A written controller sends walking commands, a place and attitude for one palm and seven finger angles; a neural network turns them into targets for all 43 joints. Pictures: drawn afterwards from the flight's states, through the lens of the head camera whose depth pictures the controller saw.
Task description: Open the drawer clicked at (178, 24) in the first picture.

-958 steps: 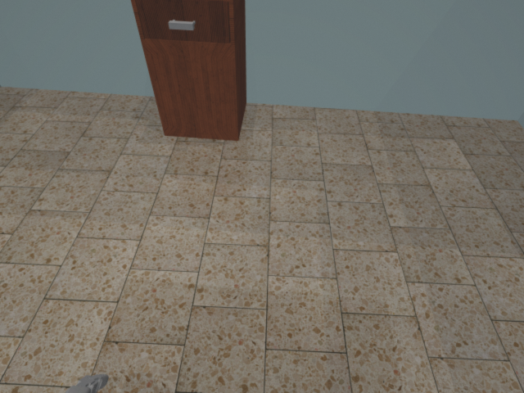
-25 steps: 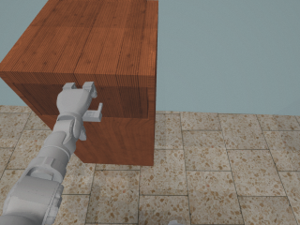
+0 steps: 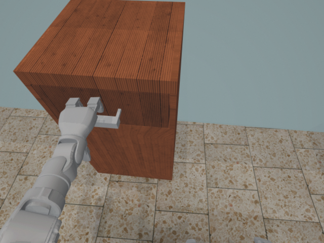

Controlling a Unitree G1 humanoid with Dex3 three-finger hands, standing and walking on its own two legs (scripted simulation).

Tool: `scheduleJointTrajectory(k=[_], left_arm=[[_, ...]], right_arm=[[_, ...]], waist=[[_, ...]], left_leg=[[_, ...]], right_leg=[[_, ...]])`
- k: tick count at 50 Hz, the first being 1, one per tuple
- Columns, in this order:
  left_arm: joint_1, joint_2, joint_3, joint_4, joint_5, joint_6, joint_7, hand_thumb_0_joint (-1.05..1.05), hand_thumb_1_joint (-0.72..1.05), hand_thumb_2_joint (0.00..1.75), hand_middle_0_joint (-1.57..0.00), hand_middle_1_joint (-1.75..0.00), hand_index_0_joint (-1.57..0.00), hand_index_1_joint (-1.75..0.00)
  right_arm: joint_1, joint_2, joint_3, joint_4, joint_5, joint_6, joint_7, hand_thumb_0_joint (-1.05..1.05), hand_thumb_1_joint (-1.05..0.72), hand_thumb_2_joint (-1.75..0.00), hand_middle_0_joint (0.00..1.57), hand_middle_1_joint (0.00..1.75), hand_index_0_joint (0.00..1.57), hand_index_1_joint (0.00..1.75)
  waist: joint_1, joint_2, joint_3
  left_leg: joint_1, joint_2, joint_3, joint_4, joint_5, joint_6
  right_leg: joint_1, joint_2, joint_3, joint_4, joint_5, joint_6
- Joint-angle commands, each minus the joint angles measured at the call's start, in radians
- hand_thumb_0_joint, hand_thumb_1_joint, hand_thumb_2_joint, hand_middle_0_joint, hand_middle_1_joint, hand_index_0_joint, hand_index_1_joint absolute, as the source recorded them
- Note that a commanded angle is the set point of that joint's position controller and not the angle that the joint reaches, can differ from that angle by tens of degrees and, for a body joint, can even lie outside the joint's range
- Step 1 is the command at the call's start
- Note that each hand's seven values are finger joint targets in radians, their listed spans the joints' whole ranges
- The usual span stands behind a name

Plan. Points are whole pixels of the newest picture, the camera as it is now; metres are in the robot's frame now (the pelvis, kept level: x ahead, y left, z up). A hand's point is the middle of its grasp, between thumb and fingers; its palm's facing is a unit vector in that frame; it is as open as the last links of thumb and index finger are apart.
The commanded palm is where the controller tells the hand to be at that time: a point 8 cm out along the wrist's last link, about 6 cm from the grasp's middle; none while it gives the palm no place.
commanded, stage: re-aim the fingers above the handle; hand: left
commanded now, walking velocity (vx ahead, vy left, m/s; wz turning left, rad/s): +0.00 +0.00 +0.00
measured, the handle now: (103, 115) +0.50 +0.22 -0.05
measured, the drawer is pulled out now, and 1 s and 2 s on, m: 0.00 0.00 0.00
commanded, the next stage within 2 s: lower the fingers behind the handle in 0.70 s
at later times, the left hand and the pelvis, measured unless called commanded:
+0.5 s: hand (82, 133) +0.40 +0.24 +0.00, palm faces -0.08 -0.03 -1.00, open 13.8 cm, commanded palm +0.38 +0.21 +0.06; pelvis +0.01 +0.00 +0.00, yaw +0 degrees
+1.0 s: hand (85, 143) +0.38 +0.24 -0.02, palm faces -0.23 -0.08 -0.97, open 13.8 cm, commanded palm +0.38 +0.23 +0.05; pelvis +0.01 +0.01 +0.01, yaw +0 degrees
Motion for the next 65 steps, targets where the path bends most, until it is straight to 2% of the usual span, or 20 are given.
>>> scheduleJointTrajectory(k=[1, 3, 6, 13, 16, 21, 22, 25, 27, 31, 33, 37, 42, 45, 48, 50, 52, 55, 60, 65], left_arm=[[-0.424, 0.046, -0.075, -0.201, -0.052, 0.0, -0.043, 0.0, -0.5, 0.3, -0.3, -1.2, -0.3, -1.2], [-0.412, 0.033, -0.09, -0.182, -0.056, -0.016, -0.082, 0.0, -0.5, 0.3, -0.3, -1.2, -0.3, -1.2], [-0.385, 0.119, -0.013, -0.17, -0.032, -0.045, -0.093, 0.0, -0.5, 0.3, -0.3, -1.2, -0.3, -1.2], [-0.309, 0.312, 0.203, -0.201, 0.025, -0.06, 0.029, 0.0, -0.5, 0.3, -0.3, -1.2, -0.3, -1.2], [-0.271, 0.271, 0.174, -0.205, 0.023, -0.022, 0.055, 0.0, -0.5, 0.3, -0.3, -1.2, -0.3, -1.2], [-0.268, 0.134, 0.03, -0.271, -0.03, 0.011, -0.025, 0.0, -0.5, 0.3, -0.3, -1.2, -0.3, -1.2], [-0.299, 0.063, -0.038, -0.3, -0.056, 0.001, -0.055, 0.0, -0.5, 0.3, -0.3, -1.2, -0.3, -1.2], [-0.344, 0.047, -0.079, -0.348, -0.086, -0.05, -0.113, 0.0, -0.5, 0.3, -0.3, -1.2, -0.3, -1.2], [-0.404, 0.047, -0.087, -0.388, -0.079, -0.098, -0.119, 0.0, -0.5, 0.3, -0.3, -1.2, -0.3, -1.2], [-0.395, 0.183, 0.073, -0.368, -0.005, -0.151, -0.025, 0.0, -0.5, 0.3, -0.3, -1.2, -0.3, -1.2], [-0.369, 0.268, 0.17, -0.31, 0.021, -0.121, 0.038, 0.0, -0.5, 0.3, -0.3, -1.2, -0.3, -1.2], [-0.248, 0.294, 0.213, -0.158, 0.019, 0.025, 0.101, 0.0, -0.5, 0.3, -0.3, -1.2, -0.3, -1.2], [-0.191, 0.143, 0.038, -0.135, -0.029, 0.126, -0.03, 0.0, -0.5, 0.3, -0.3, -1.2, -0.3, -1.2], [-0.254, 0.065, -0.062, -0.215, -0.084, 0.073, -0.161, 0.0, -0.5, 0.3, -0.3, -1.2, -0.3, -1.2], [-0.378, 0.115, -0.039, -0.331, -0.098, -0.078, -0.209, 0.0, -0.5, 0.3, -0.3, -1.2, -0.3, -1.2], [-0.404, 0.147, -0.003, -0.365, -0.069, -0.163, -0.176, 0.0, -0.5, 0.3, -0.3, -1.2, -0.3, -1.2], [-0.431, 0.256, 0.109, -0.417, -0.023, -0.233, -0.109, 0.0, -0.5, 0.3, -0.3, -1.2, -0.3, -1.2], [-0.361, 0.226, 0.153, -0.38, 0.034, -0.258, 0.02, 0.0, -0.5, 0.3, -0.3, -1.2, -0.3, -1.2], [-0.276, 0.184, 0.159, -0.13, 0.04, -0.058, 0.161, 0.0, -0.5, 0.3, -0.3, -1.2, -0.3, -1.2], [-0.403, 0.077, -0.019, -0.08, 0.027, 0.124, 0.066, 0.0, -0.5, 0.3, -0.3, -1.2, -0.3, -1.2]], right_arm=[[0.024, -0.134, -0.042, -0.092, 0.01, -0.037, -0.012, 0.0, -0.9, -0.9, 0.2, 0.3, 0.2, 0.3], [0.028, -0.133, -0.036, -0.094, 0.009, -0.037, -0.014, 0.0, -0.9, -0.9, 0.2, 0.3, 0.2, 0.3], [0.025, -0.132, -0.026, -0.104, 0.002, -0.027, -0.014, 0.0, -0.9, -0.9, 0.2, 0.3, 0.2, 0.3], [-0.003, -0.12, -0.014, -0.134, -0.02, -0.015, -0.014, 0.0, -0.9, -0.9, 0.2, 0.3, 0.2, 0.3], [-0.006, -0.117, -0.02, -0.139, -0.016, -0.019, -0.011, 0.0, -0.9, -0.9, 0.2, 0.3, 0.2, 0.3], [0.017, -0.136, -0.044, -0.128, 0.007, -0.031, -0.011, 0.0, -0.9, -0.9, 0.2, 0.3, 0.2, 0.3], [0.018, -0.134, -0.047, -0.125, 0.009, -0.036, -0.012, 0.0, -0.9, -0.9, 0.2, 0.3, 0.2, 0.3], [0.024, -0.135, -0.045, -0.108, 0.002, -0.043, -0.02, 0.0, -0.9, -0.9, 0.2, 0.3, 0.2, 0.3], [0.029, -0.128, -0.041, -0.104, -0.005, -0.046, -0.022, 0.0, -0.9, -0.9, 0.2, 0.3, 0.2, 0.3], [0.039, -0.122, -0.038, -0.09, -0.022, -0.037, -0.016, 0.0, -0.9, -0.9, 0.2, 0.3, 0.2, 0.3], [0.028, -0.124, -0.028, -0.085, -0.032, -0.03, -0.011, 0.0, -0.9, -0.9, 0.2, 0.3, 0.2, 0.3], [-0.015, -0.121, -0.012, -0.106, -0.029, -0.004, 0.008, 0.0, -0.9, -0.9, 0.2, 0.3, 0.2, 0.3], [-0.003, -0.148, -0.027, -0.138, 0.013, 0.0, 0.003, 0.0, -0.9, -0.9, 0.2, 0.3, 0.2, 0.3], [0.012, -0.157, -0.033, -0.135, 0.013, -0.009, -0.019, 0.0, -0.9, -0.9, 0.2, 0.3, 0.2, 0.3], [0.022, -0.141, -0.027, -0.127, -0.006, -0.032, -0.042, 0.0, -0.9, -0.9, 0.2, 0.3, 0.2, 0.3], [0.04, -0.126, -0.029, -0.111, -0.016, -0.043, -0.044, 0.0, -0.9, -0.9, 0.2, 0.3, 0.2, 0.3], [0.054, -0.129, -0.036, -0.095, -0.026, -0.046, -0.043, 0.0, -0.9, -0.9, 0.2, 0.3, 0.2, 0.3], [0.042, -0.116, -0.037, -0.086, -0.046, -0.052, -0.021, 0.0, -0.9, -0.9, 0.2, 0.3, 0.2, 0.3], [0.048, -0.136, -0.047, -0.078, -0.047, -0.035, 0.029, 0.0, -0.9, -0.9, 0.2, 0.3, 0.2, 0.3], [0.065, -0.16, -0.053, -0.09, -0.007, 0.005, 0.03, 0.0, -0.9, -0.9, 0.2, 0.3, 0.2, 0.3]], waist=[[-0.071, -0.04, -0.319], [-0.066, -0.067, -0.296], [-0.029, -0.062, -0.273], [0.056, -0.026, -0.358], [0.049, -0.029, -0.399], [-0.017, -0.057, -0.428], [-0.051, -0.058, -0.412], [-0.071, -0.063, -0.341], [-0.073, -0.012, -0.312], [-0.008, 0.064, -0.369], [0.025, 0.078, -0.378], [0.077, -0.023, -0.371], [0.01, -0.115, -0.408], [-0.059, -0.183, -0.333], [-0.061, -0.088, -0.303], [-0.049, 0.027, -0.327], [-0.018, 0.142, -0.371], [0.003, 0.142, -0.384], [0.017, -0.008, -0.414], [-0.043, -0.038, -0.465]], left_leg=[[0.231, 0.046, -0.055, -0.089, 0.376, -0.038], [0.225, 0.045, -0.062, -0.094, 0.369, -0.037], [0.173, 0.035, -0.054, -0.097, 0.35, -0.034], [0.07, 0.022, -0.04, -0.073, 0.404, -0.047], [0.072, 0.019, -0.027, -0.07, 0.435, -0.048], [0.187, 0.04, -0.034, -0.07, 0.505, -0.039], [0.223, 0.045, -0.045, -0.068, 0.531, -0.039], [0.269, 0.051, -0.063, -0.073, 0.512, -0.039], [0.296, 0.052, -0.077, -0.073, 0.505, -0.048], [0.286, 0.049, -0.086, -0.045, 0.551, -0.081], [0.219, 0.045, -0.08, -0.036, 0.554, -0.093], [0.061, 0.018, -0.042, -0.057, 0.474, -0.08], [0.122, 0.041, -0.031, -0.088, 0.514, -0.055], [0.163, 0.048, -0.037, -0.086, 0.457, -0.026], [0.189, 0.038, -0.05, -0.081, 0.395, -0.02], [0.244, 0.039, -0.067, -0.055, 0.424, -0.042], [0.285, 0.047, -0.092, -0.017, 0.497, -0.079], [0.191, 0.057, -0.098, 0.064, 0.496, -0.113], [0.04, 0.046, -0.094, 0.088, 0.458, -0.107], [0.128, 0.066, -0.099, 0.029, 0.425, -0.1]], right_leg=[[0.225, -0.042, 0.045, -0.121, 0.261, 0.012], [0.218, -0.045, 0.042, -0.124, 0.248, 0.011], [0.243, -0.048, 0.049, -0.115, 0.256, 0.002], [0.329, -0.043, 0.086, -0.042, 0.344, -0.012], [0.368, -0.043, 0.099, -0.041, 0.417, -0.006], [0.358, -0.043, 0.08, -0.082, 0.444, 0.012], [0.325, -0.043, 0.071, -0.094, 0.435, 0.015], [0.25, -0.044, 0.06, -0.114, 0.354, 0.02], [0.192, -0.045, 0.049, -0.114, 0.304, 0.012], [0.153, -0.036, 0.033, -0.048, 0.286, -0.009], [0.169, -0.032, 0.028, -0.012, 0.293, -0.016], [0.316, -0.031, 0.06, -0.01, 0.367, -0.017], [0.396, -0.037, 0.075, -0.069, 0.461, 0.005], [0.352, -0.049, 0.068, -0.115, 0.421, 0.026], [0.286, -0.057, 0.074, -0.113, 0.336, 0.02], [0.189, -0.052, 0.059, -0.083, 0.277, 0.007], [0.093, -0.042, 0.042, -0.029, 0.24, -0.01], [-0.031, -0.028, 0.018, 0.062, 0.172, -0.023], [0.009, -0.02, 0.002, 0.111, 0.231, -0.011], [0.085, -0.024, 0.007, 0.029, 0.225, 0.009]])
